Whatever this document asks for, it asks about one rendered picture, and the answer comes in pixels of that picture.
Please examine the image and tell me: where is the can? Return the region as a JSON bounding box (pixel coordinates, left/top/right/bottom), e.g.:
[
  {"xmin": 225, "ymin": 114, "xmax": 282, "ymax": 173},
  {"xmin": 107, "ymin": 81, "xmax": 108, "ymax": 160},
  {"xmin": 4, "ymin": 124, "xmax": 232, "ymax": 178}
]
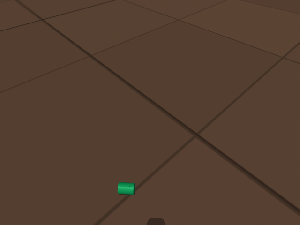
[{"xmin": 118, "ymin": 182, "xmax": 135, "ymax": 195}]

